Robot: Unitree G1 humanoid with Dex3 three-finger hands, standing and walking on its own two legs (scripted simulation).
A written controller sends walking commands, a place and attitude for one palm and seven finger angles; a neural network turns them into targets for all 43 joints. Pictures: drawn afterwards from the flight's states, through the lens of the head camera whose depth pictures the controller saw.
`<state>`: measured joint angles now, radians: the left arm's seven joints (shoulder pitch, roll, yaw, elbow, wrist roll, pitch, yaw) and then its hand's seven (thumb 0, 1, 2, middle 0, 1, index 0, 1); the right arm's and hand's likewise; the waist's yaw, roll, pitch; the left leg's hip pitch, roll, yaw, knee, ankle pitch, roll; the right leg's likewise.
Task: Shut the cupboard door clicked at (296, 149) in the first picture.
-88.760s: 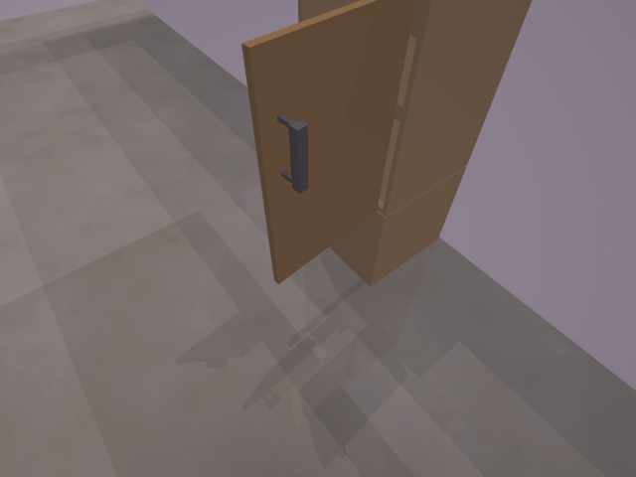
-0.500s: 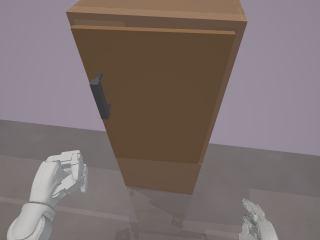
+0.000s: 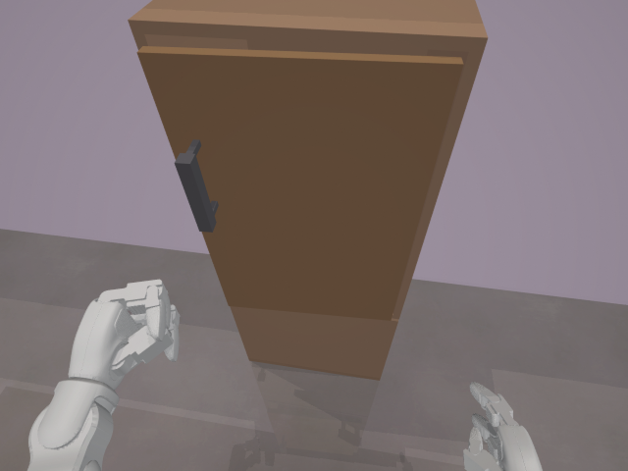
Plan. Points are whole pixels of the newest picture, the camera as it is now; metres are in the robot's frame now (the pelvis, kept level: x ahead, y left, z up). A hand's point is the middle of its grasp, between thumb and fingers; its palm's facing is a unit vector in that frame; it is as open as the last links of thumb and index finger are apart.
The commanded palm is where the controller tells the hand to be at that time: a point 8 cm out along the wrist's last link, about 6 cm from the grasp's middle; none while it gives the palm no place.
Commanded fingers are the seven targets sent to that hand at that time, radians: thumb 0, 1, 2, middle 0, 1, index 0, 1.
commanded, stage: bring the fist close to the handle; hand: left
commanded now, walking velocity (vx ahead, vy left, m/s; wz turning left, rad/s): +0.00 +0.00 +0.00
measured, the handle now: (201, 187) +0.49 +0.21 +0.09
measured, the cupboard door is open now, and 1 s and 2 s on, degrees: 3 3 0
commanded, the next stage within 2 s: push the door shut along its arc in 1.20 s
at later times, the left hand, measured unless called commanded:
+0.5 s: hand (189, 275) +0.32 +0.18 +0.09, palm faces -0.05 -1.00 -0.02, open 3.1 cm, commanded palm +0.31 +0.23 +0.09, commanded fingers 0.00 0.90 0.90 -1.30 -1.50 -1.30 -1.50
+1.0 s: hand (217, 236) +0.38 +0.16 +0.10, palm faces -0.05 -1.00 -0.02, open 3.1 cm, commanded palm +0.35 +0.22 +0.09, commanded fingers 0.00 0.90 0.90 -1.30 -1.50 -1.30 -1.50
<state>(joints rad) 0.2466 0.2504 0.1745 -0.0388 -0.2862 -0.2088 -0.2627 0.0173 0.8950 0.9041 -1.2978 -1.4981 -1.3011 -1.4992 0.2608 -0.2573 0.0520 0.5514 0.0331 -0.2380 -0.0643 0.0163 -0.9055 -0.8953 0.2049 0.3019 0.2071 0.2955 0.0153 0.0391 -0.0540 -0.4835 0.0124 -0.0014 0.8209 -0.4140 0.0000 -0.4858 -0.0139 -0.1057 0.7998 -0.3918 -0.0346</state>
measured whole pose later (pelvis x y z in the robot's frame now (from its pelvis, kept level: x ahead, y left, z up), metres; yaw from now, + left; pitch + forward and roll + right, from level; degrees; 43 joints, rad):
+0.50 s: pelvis -0.01 +0.01 +0.00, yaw -1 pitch +5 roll +0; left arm -0.13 0.26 0.17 0.30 -0.24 -0.19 -0.22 0.02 0.90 0.90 -1.30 -1.50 -1.30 -1.50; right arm 0.26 -0.26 0.05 0.60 0.04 -0.18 -0.06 0.02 -0.91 -0.90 0.20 0.30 0.21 0.30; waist -0.01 0.02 -0.04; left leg -0.48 0.00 0.02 0.78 -0.39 0.02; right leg -0.50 -0.02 -0.08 0.77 -0.36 -0.02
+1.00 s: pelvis -0.01 +0.01 +0.00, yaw -2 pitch +7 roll +0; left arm -0.38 0.26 0.20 0.60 -0.20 -0.27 -0.18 0.02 0.90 0.90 -1.29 -1.50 -1.30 -1.50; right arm 0.32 -0.26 0.02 0.62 0.03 -0.09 -0.03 0.01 -0.91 -0.90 0.20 0.30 0.21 0.30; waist -0.04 0.02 -0.06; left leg -0.51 0.01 0.05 0.77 -0.38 0.02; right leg -0.54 -0.01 -0.05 0.76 -0.34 -0.02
